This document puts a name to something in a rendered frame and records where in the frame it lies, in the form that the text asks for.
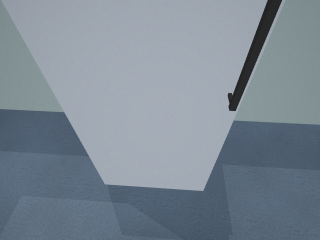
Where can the fridge door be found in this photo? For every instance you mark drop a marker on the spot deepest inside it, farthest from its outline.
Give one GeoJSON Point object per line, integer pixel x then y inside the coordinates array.
{"type": "Point", "coordinates": [144, 83]}

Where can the handle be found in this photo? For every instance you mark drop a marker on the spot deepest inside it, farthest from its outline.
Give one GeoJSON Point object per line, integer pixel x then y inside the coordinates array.
{"type": "Point", "coordinates": [260, 36]}

